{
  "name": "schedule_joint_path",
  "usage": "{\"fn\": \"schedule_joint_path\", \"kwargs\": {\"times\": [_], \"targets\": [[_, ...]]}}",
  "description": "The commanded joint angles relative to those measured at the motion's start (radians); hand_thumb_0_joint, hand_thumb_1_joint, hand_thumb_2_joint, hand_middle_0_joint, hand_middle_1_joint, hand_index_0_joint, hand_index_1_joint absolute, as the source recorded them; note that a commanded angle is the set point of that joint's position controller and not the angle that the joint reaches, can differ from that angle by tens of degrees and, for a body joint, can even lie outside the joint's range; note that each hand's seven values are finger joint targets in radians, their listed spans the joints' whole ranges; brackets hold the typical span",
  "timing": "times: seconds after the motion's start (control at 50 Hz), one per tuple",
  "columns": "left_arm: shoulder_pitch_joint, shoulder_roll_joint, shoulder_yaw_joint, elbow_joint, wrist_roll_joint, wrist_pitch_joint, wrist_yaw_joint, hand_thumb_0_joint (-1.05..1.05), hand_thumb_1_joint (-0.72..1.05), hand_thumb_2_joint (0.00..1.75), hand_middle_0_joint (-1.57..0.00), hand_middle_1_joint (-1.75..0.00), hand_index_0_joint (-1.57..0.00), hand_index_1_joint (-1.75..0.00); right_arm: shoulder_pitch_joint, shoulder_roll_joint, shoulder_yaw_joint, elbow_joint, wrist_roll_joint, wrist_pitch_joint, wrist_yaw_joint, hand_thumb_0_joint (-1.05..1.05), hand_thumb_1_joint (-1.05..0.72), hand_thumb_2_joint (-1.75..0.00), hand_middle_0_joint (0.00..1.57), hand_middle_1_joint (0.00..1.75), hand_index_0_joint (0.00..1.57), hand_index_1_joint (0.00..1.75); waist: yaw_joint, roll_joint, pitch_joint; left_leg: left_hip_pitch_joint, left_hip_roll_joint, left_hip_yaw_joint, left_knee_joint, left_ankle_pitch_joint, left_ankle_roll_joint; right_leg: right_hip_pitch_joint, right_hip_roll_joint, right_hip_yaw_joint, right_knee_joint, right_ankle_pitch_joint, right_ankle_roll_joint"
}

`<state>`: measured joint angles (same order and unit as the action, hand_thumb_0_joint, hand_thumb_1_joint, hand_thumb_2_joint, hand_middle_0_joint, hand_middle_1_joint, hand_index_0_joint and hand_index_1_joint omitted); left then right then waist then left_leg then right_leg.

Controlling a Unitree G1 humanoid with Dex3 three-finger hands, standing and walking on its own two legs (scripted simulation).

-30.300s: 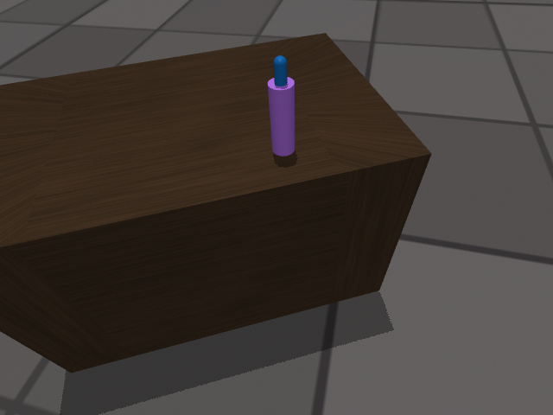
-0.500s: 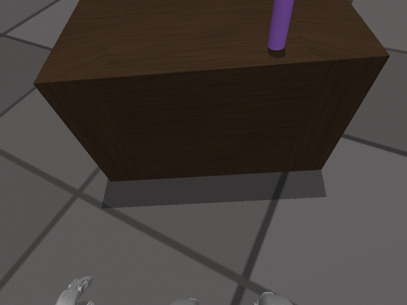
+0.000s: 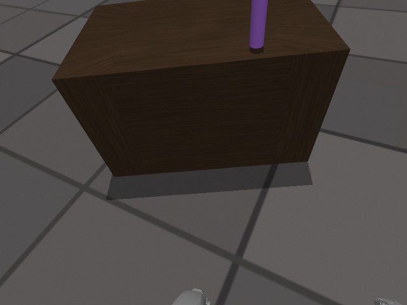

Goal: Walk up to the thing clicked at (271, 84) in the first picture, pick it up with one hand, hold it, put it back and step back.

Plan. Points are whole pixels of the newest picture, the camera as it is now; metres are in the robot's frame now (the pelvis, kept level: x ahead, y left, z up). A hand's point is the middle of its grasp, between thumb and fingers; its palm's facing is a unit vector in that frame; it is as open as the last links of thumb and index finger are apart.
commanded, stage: step back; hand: right
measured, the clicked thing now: (258, 14) +1.08 -0.12 +0.06
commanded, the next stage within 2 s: stand in 1.02 s
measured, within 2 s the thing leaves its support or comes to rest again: neither
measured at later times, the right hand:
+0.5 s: hand out of the picture +0.07 -0.26 -0.15, palm faces -0.08 +0.93 -0.35, open 7.4 cm
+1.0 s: hand (336, 303) +0.17 -0.21 -0.14, palm faces -0.08 +0.94 -0.33, open 7.4 cm
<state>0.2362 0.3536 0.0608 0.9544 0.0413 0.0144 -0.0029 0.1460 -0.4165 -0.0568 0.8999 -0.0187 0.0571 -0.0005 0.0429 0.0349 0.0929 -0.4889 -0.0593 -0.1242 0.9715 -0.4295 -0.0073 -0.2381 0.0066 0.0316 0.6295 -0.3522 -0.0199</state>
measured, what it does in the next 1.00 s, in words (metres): steps on the spot: left foot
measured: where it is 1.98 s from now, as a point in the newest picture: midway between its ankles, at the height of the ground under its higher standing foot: outside the picture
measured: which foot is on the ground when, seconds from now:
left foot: up 0.00-0.14, down 0.16-1.00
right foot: down 0.00-1.00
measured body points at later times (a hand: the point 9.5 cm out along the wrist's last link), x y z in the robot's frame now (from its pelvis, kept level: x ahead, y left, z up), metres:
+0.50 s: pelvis +0.00 +0.00 +0.00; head +0.00 -0.01 +0.45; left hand +0.05 +0.32 -0.11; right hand +0.08 -0.30 -0.13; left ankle -0.02 +0.13 -0.71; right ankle +0.02 -0.11 -0.73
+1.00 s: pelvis +0.03 +0.02 +0.01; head +0.05 +0.03 +0.46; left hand +0.10 +0.34 -0.12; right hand +0.17 -0.26 -0.11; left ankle +0.05 +0.15 -0.73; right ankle +0.02 -0.11 -0.73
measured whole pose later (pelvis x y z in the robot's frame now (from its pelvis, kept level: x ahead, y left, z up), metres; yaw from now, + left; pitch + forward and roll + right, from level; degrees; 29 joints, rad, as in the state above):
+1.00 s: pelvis +0.03 +0.02 +0.01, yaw +3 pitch -2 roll -1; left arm 0.11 0.37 0.03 1.08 0.00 -0.02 0.00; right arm 0.02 -0.32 -0.02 1.08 -0.02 -0.01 0.01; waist 0.02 0.00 0.07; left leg -0.23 0.04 0.03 0.50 -0.23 -0.01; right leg -0.15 -0.01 0.00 0.47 -0.28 0.01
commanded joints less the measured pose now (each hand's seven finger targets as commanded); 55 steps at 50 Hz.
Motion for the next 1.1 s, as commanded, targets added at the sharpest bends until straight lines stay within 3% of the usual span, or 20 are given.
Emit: {"fn": "schedule_joint_path", "kwargs": {"times": [0.0,0.06,0.12,0.14,0.18,0.2,0.24,0.32,0.38,0.4,0.42,0.44,0.46,0.54,0.62,0.66,0.68,0.7,0.82,1.08], "targets": [[-0.089,0.303,0.079,-0.112,0.009,-0.049,0.02,0.0,0.9,0.9,-0.2,-0.3,-0.2,-0.3,-0.019,-0.182,-0.044,-0.05,-0.011,-0.044,-0.004,0.0,-0.9,-0.9,0.2,0.3,0.2,0.3,0.003,-0.18,-0.03,-0.028,0.03,0.015,-0.025,-0.014,-0.017,0.007,-0.225,0.231,-0.27,-0.129,-0.152],[-0.051,0.315,0.084,-0.094,0.01,-0.049,0.013,0.0,0.9,0.9,-0.2,-0.3,-0.2,-0.3,-0.053,-0.163,-0.042,-0.044,-0.021,-0.06,0.009,0.0,-0.9,-0.9,0.2,0.3,0.2,0.3,0.037,-0.219,-0.007,0.015,0.053,0.056,-0.237,-0.08,-0.015,0.029,-0.266,0.278,-0.311,-0.3,-0.167],[-0.106,0.301,0.066,-0.103,-0.001,-0.032,0.003,0.0,0.9,0.9,-0.2,-0.3,-0.2,-0.3,0.055,-0.144,-0.049,0.016,-0.015,-0.083,0.011,0.0,-0.9,-0.9,0.2,0.3,0.2,0.3,-0.031,-0.192,-0.061,0.295,0.029,0.147,-0.567,0.058,0.01,-0.049,-0.229,0.167,-0.202,-0.132,-0.129],[-0.075,0.252,0.041,-0.099,-0.001,-0.027,0.001,0.0,0.9,0.9,-0.2,-0.3,-0.2,-0.3,0.096,-0.166,-0.063,0.04,-0.02,-0.091,0.003,0.0,-0.9,-0.9,0.2,0.3,0.2,0.3,-0.053,-0.109,-0.088,0.433,0.036,0.094,-0.607,0.092,0.024,-0.133,-0.18,0.102,-0.084,-0.068,-0.094],[-0.132,0.231,0.04,-0.099,-0.024,-0.023,0.003,0.0,0.9,0.9,-0.2,-0.3,-0.2,-0.3,0.103,-0.31,-0.084,0.026,-0.029,-0.099,0.0,0.0,-0.9,-0.9,0.2,0.3,0.2,0.3,-0.081,0.13,-0.063,0.331,0.385,-0.474,-0.78,-0.402,0.212,-0.31,-0.031,-0.025,0.219,-0.229,0.0],[-0.138,0.281,0.051,-0.098,-0.014,-0.027,0.004,0.0,0.9,0.9,-0.2,-0.3,-0.2,-0.3,0.076,-0.314,-0.091,0.014,-0.024,-0.104,0.002,0.0,-0.9,-0.9,0.2,0.3,0.2,0.3,-0.076,0.072,-0.021,0.273,0.404,-0.472,-0.788,-0.392,0.253,-0.278,-0.057,0.036,0.284,-0.216,-0.009],[-0.093,0.243,0.043,-0.071,-0.023,-0.035,-0.005,0.0,0.9,0.9,-0.2,-0.3,-0.2,-0.3,0.029,-0.225,-0.06,0.007,-0.024,-0.113,-0.002,0.0,-0.9,-0.9,0.2,0.3,0.2,0.3,-0.034,0.038,-0.016,0.318,0.305,-0.288,-0.725,-0.157,0.198,-0.275,-0.073,0.049,0.256,-0.13,-0.007],[-0.061,0.226,0.047,-0.04,-0.019,-0.046,-0.013,0.0,0.9,0.9,-0.2,-0.3,-0.2,-0.3,0.019,-0.219,-0.064,0.009,-0.028,-0.1,0.005,0.0,-0.9,-0.9,0.2,0.3,0.2,0.3,-0.048,0.143,-0.035,0.231,0.261,-0.155,-0.682,-0.031,0.178,-0.096,-0.034,-0.038,0.074,-0.114,0.009],[0.0,0.213,0.051,-0.001,-0.009,-0.062,0.002,0.0,0.9,0.9,-0.2,-0.3,-0.2,-0.3,-0.015,-0.175,-0.046,-0.002,-0.009,-0.078,0.007,0.0,-0.9,-0.9,0.2,0.3,0.2,0.3,0.011,0.068,-0.07,0.11,0.196,-0.037,-0.501,0.064,0.11,0.171,0.018,-0.083,-0.212,0.05,-0.007],[0.025,0.243,0.063,0.005,0.0,-0.069,0.011,0.0,0.9,0.9,-0.2,-0.3,-0.2,-0.3,-0.005,-0.119,-0.026,-0.009,-0.003,-0.078,0.003,0.0,-0.9,-0.9,0.2,0.3,0.2,0.3,0.023,-0.038,-0.097,0.036,0.152,0.002,-0.374,0.113,0.07,0.267,-0.056,0.053,-0.262,0.053,-0.022],[0.042,0.335,0.079,0.003,0.006,-0.076,0.019,0.0,0.9,0.9,-0.2,-0.3,-0.2,-0.3,-0.029,-0.075,-0.015,-0.031,0.003,-0.08,-0.001,0.0,-0.9,-0.9,0.2,0.3,0.2,0.3,0.042,-0.24,-0.082,-0.115,0.002,0.057,-0.175,-0.045,0.024,0.252,-0.276,0.421,-0.375,-0.094,-0.108],[-0.022,0.375,0.087,-0.021,0.004,-0.077,0.015,0.0,0.9,0.9,-0.2,-0.3,-0.2,-0.3,-0.021,-0.138,-0.033,-0.013,-0.007,-0.076,-0.014,0.0,-0.9,-0.9,0.2,0.3,0.2,0.3,0.028,-0.194,-0.024,-0.064,0.049,0.018,-0.071,-0.172,0.012,0.108,-0.42,0.511,-0.381,-0.122,-0.222],[-0.055,0.344,0.082,-0.04,-0.008,-0.079,0.014,0.0,0.9,0.9,-0.2,-0.3,-0.2,-0.3,0.021,-0.167,-0.04,0.008,-0.006,-0.079,-0.015,0.0,-0.9,-0.9,0.2,0.3,0.2,0.3,0.006,-0.122,-0.002,-0.048,0.07,-0.009,-0.034,-0.145,0.012,0.079,-0.413,0.472,-0.358,-0.05,-0.247],[-0.113,0.283,0.057,-0.047,-0.011,-0.084,0.015,0.0,0.9,0.9,-0.2,-0.3,-0.2,-0.3,0.06,-0.134,-0.032,0.049,-0.002,-0.09,-0.002,0.0,-0.9,-0.9,0.2,0.3,0.2,0.3,-0.022,-0.159,-0.05,0.086,0.102,0.052,-0.203,-0.01,0.003,0.053,-0.278,0.186,-0.264,0.276,-0.164],[-0.135,0.268,0.036,-0.05,-0.03,-0.06,0.013,0.0,0.9,0.9,-0.2,-0.3,-0.2,-0.3,0.061,-0.102,-0.031,0.078,-0.008,-0.098,-0.007,0.0,-0.9,-0.9,0.2,0.3,0.2,0.3,-0.049,-0.159,-0.104,0.315,0.062,0.166,-0.533,0.255,0.009,0.01,-0.2,0.049,-0.091,0.514,-0.092],[-0.122,0.212,0.012,-0.058,-0.038,-0.048,0.012,0.0,0.9,0.9,-0.2,-0.3,-0.2,-0.3,0.047,-0.153,-0.043,0.081,-0.017,-0.101,-0.018,0.0,-0.9,-0.9,0.2,0.3,0.2,0.3,-0.041,-0.042,-0.148,0.416,0.195,0.009,-0.546,0.486,0.053,-0.077,-0.129,0.018,-0.024,0.357,-0.027],[-0.106,0.197,0.008,-0.049,-0.052,-0.037,0.013,0.0,0.9,0.9,-0.2,-0.3,-0.2,-0.3,-0.028,-0.206,-0.04,0.059,-0.01,-0.102,-0.018,0.0,-0.9,-0.9,0.2,0.3,0.2,0.3,-0.017,0.053,-0.165,0.308,0.315,-0.139,-0.582,0.403,0.141,-0.044,-0.037,-0.024,0.018,0.074,0.007],[-0.112,0.215,0.015,-0.02,-0.048,-0.03,0.017,0.0,0.9,0.9,-0.2,-0.3,-0.2,-0.3,-0.061,-0.226,-0.042,0.059,-0.002,-0.098,-0.014,0.0,-0.9,-0.9,0.2,0.3,0.2,0.3,-0.015,0.072,-0.134,0.201,0.354,-0.16,-0.604,0.326,0.183,0.051,-0.037,-0.03,0.004,-0.058,0.001],[-0.131,0.246,0.015,0.031,-0.038,-0.053,0.013,0.0,0.9,0.9,-0.2,-0.3,-0.2,-0.3,-0.119,-0.145,-0.005,0.099,0.003,-0.093,-0.014,0.0,-0.9,-0.9,0.2,0.3,0.2,0.3,-0.026,0.023,-0.143,0.283,0.188,0.044,-0.521,0.423,0.039,0.093,-0.119,0.061,-0.175,0.321,-0.024],[-0.176,0.209,-0.015,0.102,-0.037,-0.053,0.01,0.0,0.9,0.9,-0.2,-0.3,-0.2,-0.3,-0.17,-0.137,0.0,0.153,0.015,-0.096,-0.002,0.0,-0.9,-0.9,0.2,0.3,0.2,0.3,-0.041,-0.029,-0.15,0.431,0.21,0.052,-0.63,0.502,0.03,0.114,-0.125,0.047,-0.308,0.335,0.008]]}}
